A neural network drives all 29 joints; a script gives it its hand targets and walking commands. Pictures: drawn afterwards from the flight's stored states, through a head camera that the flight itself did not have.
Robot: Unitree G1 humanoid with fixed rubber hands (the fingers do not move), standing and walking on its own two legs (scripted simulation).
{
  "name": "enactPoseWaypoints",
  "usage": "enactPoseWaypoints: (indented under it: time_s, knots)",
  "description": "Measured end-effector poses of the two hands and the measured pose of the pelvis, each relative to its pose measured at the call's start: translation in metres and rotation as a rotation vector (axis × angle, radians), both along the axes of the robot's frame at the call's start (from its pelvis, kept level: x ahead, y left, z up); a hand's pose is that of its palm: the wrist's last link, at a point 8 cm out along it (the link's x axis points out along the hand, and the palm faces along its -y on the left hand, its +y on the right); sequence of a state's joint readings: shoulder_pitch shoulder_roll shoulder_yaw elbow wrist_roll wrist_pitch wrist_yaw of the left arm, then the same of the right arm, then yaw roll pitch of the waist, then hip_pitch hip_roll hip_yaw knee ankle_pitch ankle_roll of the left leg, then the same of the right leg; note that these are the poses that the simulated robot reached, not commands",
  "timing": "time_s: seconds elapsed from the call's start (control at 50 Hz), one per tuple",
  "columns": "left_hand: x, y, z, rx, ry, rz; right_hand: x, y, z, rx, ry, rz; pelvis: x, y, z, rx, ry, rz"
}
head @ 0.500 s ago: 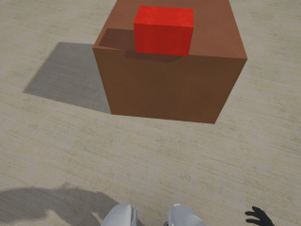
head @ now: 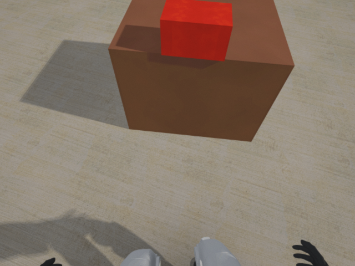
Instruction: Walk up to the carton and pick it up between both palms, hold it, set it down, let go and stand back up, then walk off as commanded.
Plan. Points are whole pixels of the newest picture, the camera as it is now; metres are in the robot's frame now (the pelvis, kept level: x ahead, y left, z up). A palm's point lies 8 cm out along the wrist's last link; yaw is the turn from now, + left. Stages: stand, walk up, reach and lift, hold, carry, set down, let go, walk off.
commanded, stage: stand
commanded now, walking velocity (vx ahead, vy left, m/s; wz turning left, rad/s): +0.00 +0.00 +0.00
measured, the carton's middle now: (195, 29) +0.99 -0.08 -0.04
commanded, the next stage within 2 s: none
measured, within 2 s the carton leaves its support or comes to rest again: neither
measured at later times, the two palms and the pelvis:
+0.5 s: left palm out of the picture +0.04 +0.30 -0.10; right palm out of the picture +0.07 -0.32 -0.09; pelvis -0.03 -0.01 +0.00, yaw -1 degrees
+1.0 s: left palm out of the picture +0.06 +0.31 -0.10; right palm out of the picture +0.08 -0.32 -0.08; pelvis -0.02 -0.01 +0.01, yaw -1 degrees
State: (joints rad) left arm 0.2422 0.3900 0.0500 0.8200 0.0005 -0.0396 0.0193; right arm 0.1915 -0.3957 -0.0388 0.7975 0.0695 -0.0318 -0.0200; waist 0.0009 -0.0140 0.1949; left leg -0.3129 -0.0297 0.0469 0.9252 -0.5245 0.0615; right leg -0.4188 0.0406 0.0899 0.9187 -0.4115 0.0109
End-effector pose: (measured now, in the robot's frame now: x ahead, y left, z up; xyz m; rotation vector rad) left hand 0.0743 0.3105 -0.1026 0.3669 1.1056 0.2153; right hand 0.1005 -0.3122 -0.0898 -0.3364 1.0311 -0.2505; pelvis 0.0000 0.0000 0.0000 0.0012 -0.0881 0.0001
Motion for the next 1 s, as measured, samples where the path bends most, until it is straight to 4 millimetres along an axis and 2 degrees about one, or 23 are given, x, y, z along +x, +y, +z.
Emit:
enactPoseWaypoints:
  time_s: [0.18,0.26,0.42,0.58,1.0]
  knots:
    - [-0.012,-0.011,-0.015,-0.049,0.041,0.002,-0.013,-0.01,0.015,-0.038,-0.02,-0.011,-0.011,-0.005,0.001,-0.006,-0.012,-0.011]
    - [-0.017,-0.015,-0.012,-0.047,0.032,-0.006,-0.018,-0.014,0.013,-0.029,-0.03,-0.014,-0.017,-0.01,0.001,-0.007,-0.019,-0.016]
    - [-0.027,-0.009,-0.005,-0.025,0.022,0.002,-0.031,-0.01,0.006,-0.004,-0.043,-0.013,-0.031,-0.008,0.001,-0.007,-0.036,-0.015]
    - [-0.037,-0.005,0.0,-0.016,0.061,0.013,-0.032,-0.006,0.003,0.013,-0.033,-0.011,-0.032,-0.008,0.004,-0.009,-0.025,-0.016]
    - [-0.016,-0.004,0.003,-0.022,0.045,0.0,-0.021,-0.004,0.007,0.009,-0.02,-0.009,-0.023,-0.005,0.008,-0.013,-0.003,-0.016]
